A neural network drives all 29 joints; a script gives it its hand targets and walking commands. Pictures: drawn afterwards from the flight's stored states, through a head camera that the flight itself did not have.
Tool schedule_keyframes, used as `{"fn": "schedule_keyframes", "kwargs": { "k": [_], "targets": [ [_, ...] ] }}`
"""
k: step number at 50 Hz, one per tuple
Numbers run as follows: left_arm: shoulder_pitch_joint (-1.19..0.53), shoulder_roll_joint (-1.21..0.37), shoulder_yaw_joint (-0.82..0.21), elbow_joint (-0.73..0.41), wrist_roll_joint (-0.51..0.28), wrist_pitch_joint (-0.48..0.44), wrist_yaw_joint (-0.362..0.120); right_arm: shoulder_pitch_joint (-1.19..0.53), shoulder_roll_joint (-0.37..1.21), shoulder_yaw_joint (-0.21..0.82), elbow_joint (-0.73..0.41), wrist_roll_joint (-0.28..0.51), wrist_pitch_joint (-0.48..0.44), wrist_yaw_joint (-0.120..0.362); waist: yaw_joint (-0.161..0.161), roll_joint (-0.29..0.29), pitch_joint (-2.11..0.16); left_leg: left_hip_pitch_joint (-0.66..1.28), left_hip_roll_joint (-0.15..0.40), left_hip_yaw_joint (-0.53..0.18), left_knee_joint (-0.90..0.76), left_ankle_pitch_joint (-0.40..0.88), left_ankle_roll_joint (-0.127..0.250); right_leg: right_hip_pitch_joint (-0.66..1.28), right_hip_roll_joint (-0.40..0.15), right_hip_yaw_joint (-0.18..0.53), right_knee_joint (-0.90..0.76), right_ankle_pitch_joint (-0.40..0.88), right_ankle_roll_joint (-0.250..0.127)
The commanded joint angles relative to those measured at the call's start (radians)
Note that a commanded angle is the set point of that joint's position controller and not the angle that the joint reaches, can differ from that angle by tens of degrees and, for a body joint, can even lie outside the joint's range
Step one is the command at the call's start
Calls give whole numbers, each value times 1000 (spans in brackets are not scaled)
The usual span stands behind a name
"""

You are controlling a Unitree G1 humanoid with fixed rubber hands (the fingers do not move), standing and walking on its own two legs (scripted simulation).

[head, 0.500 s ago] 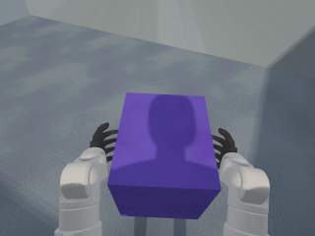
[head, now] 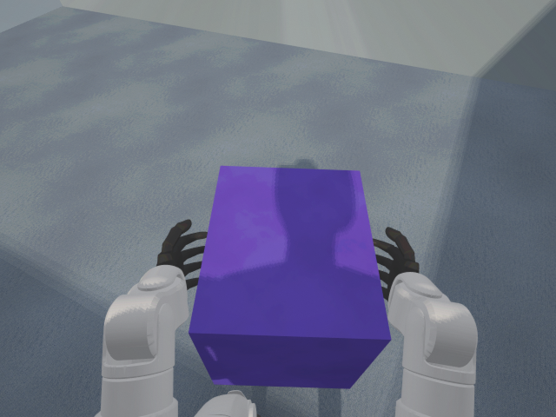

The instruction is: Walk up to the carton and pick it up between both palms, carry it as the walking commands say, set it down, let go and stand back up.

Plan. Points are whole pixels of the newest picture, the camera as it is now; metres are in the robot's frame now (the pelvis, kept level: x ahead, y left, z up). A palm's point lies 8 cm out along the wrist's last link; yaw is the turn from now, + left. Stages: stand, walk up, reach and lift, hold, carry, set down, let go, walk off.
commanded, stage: carry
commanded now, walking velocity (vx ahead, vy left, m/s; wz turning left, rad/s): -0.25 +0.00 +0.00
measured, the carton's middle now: (286, 278) +0.30 -0.01 +0.02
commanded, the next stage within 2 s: none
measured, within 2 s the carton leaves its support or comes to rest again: neither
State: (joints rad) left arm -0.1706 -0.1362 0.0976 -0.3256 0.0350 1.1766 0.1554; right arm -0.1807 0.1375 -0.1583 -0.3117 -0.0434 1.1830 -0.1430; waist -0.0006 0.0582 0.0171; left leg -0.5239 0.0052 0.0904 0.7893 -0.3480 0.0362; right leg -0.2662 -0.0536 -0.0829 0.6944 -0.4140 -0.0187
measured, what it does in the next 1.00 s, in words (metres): walks backwards: left foot, then right foot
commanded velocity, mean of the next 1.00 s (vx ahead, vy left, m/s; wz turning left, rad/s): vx -0.21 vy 0.00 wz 0.00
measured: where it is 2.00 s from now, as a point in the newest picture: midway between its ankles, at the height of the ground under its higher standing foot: outside the picture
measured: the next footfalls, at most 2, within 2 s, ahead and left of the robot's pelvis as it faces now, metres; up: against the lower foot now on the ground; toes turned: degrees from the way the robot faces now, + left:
left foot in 0.24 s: -0.05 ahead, +0.11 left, +0.00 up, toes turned +6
right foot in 0.56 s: -0.19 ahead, -0.11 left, +0.00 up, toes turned -5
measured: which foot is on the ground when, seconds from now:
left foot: up 0.00-0.22, down 0.24-0.56, up 0.58-0.88, down 0.90-1.00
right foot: down 0.00-0.26, up 0.28-0.54, down 0.56-0.90, up 0.92-1.00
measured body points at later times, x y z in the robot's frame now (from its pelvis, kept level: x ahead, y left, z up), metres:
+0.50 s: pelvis -0.18 +0.01 +0.00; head -0.17 -0.01 +0.45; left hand +0.09 +0.16 +0.08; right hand +0.11 -0.14 +0.07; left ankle -0.09 +0.11 -0.72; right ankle -0.20 -0.11 -0.69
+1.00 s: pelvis -0.37 +0.00 +0.00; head -0.34 +0.01 +0.45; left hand -0.10 +0.16 +0.06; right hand -0.08 -0.14 +0.06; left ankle -0.34 +0.11 -0.72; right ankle -0.28 -0.11 -0.70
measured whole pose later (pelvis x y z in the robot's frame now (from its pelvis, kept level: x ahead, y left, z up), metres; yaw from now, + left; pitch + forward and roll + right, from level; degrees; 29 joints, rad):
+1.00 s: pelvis -0.37 +0.00 +0.00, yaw +3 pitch +2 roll +0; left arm -0.13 -0.13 0.07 -0.37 0.04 1.18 0.15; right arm -0.15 0.13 -0.14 -0.37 -0.04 1.21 -0.15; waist 0.00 -0.02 0.02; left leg -0.41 0.01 0.06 0.67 -0.29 0.02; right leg -0.56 -0.08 -0.12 0.82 -0.39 -0.04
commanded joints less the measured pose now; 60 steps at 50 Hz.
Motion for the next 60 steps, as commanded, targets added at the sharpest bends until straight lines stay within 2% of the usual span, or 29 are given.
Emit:
{"fn": "schedule_keyframes", "kwargs": {
  "k": [1, 3, 6, 8, 9, 10, 12, 13, 15, 19, 25, 26, 27, 28, 30, 32, 38, 40, 41, 42, 43, 45, 46, 47, 49, 55, 56, 58, 60],
  "targets": [
    [-550, -915, -600, -241, -331, -53, -164, -627, 976, 796, -260, 331, -42, 107, 4, -212, -316, -29, 11, -79, 385, -82, -51, 24, -252, 111, -260, 649, -104],
    [-562, -883, -602, -270, -322, -52, -155, -613, 957, 786, -257, 332, -38, 105, 6, -188, -335, -29, 10, -50, 306, -136, -64, 91, -251, 127, -217, 803, -112],
    [-425, -882, -597, -244, -289, -33, -141, -476, 944, 774, -228, 327, -15, 105, 12, -275, -450, 9, 2, -6, 33, -162, -69, 274, -244, 137, -91, 1121, -126],
    [-369, -897, -605, -228, -284, -30, -134, -447, 923, 766, -262, 331, -15, 108, 4, -295, -502, 82, 12, -12, -257, -11, -64, 336, -244, 161, -37, 1171, -108],
    [-337, -900, -600, -201, -275, -28, -130, -437, 915, 759, -261, 334, -14, 115, -10, -274, -538, 204, 50, -26, -390, 197, -70, 274, -238, 140, -13, 1085, -77],
    [-349, -905, -607, -205, -277, -32, -128, -467, 906, 746, -274, 340, -22, 120, -8, -136, -577, 367, 150, -107, -367, 500, -49, 138, -188, 105, 15, 835, -29],
    [-439, -952, -663, -284, -305, -42, -133, -436, 957, 727, -273, 337, -39, 136, -5, 276, -547, 580, 396, -377, -247, 1329, 63, -262, -42, 35, 180, -69, 43],
    [-407, -981, -682, -290, -308, -48, -134, -372, 978, 731, -290, 329, -48, 144, -11, 243, -541, 578, 398, -331, -209, 1354, 96, -288, -5, 43, 301, -215, 45],
    [-495, -1009, -735, -358, -335, -61, -141, -403, 988, 724, -311, 324, -62, 158, -12, 222, -482, 348, 359, -290, -311, 841, 125, -247, 19, 53, 430, -187, 37],
    [-585, -967, -745, -383, -376, -70, -145, -439, 957, 722, -289, 315, -65, 153, 1, 134, -430, 218, 276, -246, -418, 319, 90, -185, 9, 26, 369, -104, 37],
    [-466, -888, -638, -226, -338, -27, -152, -445, 889, 740, -251, 273, -31, 115, 12, 43, -379, 160, 276, -299, -431, 21, 61, 27, 17, 11, -187, -74, 14],
    [-473, -879, -624, -214, -335, -27, -155, -454, 889, 753, -240, 267, -26, 111, 17, -121, -332, 72, 188, -214, -293, -19, 16, 69, -72, 161, -350, -56, -16],
    [-464, -865, -602, -192, -332, -24, -162, -466, 879, 758, -245, 254, -21, 106, 12, -453, -318, -97, 39, -53, 13, -169, -40, 95, -338, 471, -421, 150, -94],
    [-410, -885, -606, -192, -324, -19, -168, -477, 899, 775, -261, 266, -16, 108, 14, -494, -232, -147, 19, -41, 263, -282, -45, -48, -474, 473, -444, 393, -196],
    [-466, -867, -597, -199, -318, -27, -171, -569, 904, 782, -260, 290, -22, 110, 24, -274, -213, -17, 16, -130, 470, -159, -32, -200, -337, 256, -425, 239, -169],
    [-535, -892, -610, -239, -338, -32, -168, -569, 946, 772, -243, 304, -24, 110, 10, -207, -235, 7, 22, -93, 481, -55, -42, -143, -251, 113, -353, 304, -113],
    [-372, -883, -592, -221, -286, -16, -146, -438, 944, 769, -240, 318, -3, 104, 11, -289, -430, 5, -5, -11, 72, -181, -68, 258, -243, 152, -145, 1017, -132],
    [-317, -892, -597, -211, -274, -19, -137, -418, 926, 764, -266, 333, -7, 111, 9, -284, -499, 67, 2, -8, -182, -94, -65, 321, -270, 191, -97, 1097, -123],
    [-294, -901, -597, -208, -275, -19, -135, -410, 923, 762, -283, 340, -7, 116, 2, -296, -524, 150, 11, -12, -283, 11, -72, 285, -263, 195, -94, 1029, -108],
    [-344, -911, -622, -237, -290, -30, -137, -458, 921, 757, -319, 347, -24, 121, -11, -223, -548, 272, 72, -54, -374, 186, -64, 194, -251, 166, -70, 934, -77],
    [-379, -923, -636, -264, -296, -36, -136, -450, 937, 745, -297, 345, -26, 128, -8, -96, -558, 390, 160, -131, -338, 447, -41, 62, -189, 122, -20, 730, -31],
    [-412, -977, -686, -326, -318, -51, -136, -398, 980, 729, -323, 348, -52, 143, -7, 270, -549, 571, 402, -391, -280, 1038, 74, -288, -38, 39, 140, -78, 47],
    [-410, -992, -718, -350, -327, -54, -143, -356, 984, 733, -342, 337, -60, 148, -23, 247, -530, 457, 417, -359, -279, 949, 138, -269, -4, 55, 287, -207, 45],
    [-462, -996, -744, -392, -334, -60, -148, -375, 986, 736, -352, 326, -66, 155, -17, 213, -503, 285, 388, -316, -342, 646, 145, -198, 2, 53, 349, -176, 42],
    [-520, -1003, -769, -426, -362, -72, -152, -383, 994, 735, -340, 332, -71, 165, 1, 185, -466, 189, 299, -230, -405, 175, 96, -169, 2, 42, 368, -75, 21],
    [-461, -893, -689, -312, -349, -34, -153, -377, 905, 735, -266, 279, -34, 128, 12, 79, -383, 124, 268, -258, -427, -69, 53, 6, 25, -20, -114, -29, 29],
    [-466, -880, -667, -291, -349, -32, -156, -398, 893, 744, -267, 275, -32, 121, 12, -12, -363, 96, 206, -220, -358, -83, 20, 42, -12, 32, -254, -33, 17],
    [-456, -860, -637, -249, -336, -18, -161, -430, 884, 762, -255, 264, -13, 113, 7, -435, -310, -71, 58, -41, 1, -156, -55, 50, -362, 445, -452, 36, -85],
    [-405, -875, -626, -213, -325, -13, -164, -444, 899, 775, -243, 272, -8, 109, 7, -327, -263, 26, 70, -48, 117, -94, -53, -72, -326, 243, -401, 245, -115]
  ]
}}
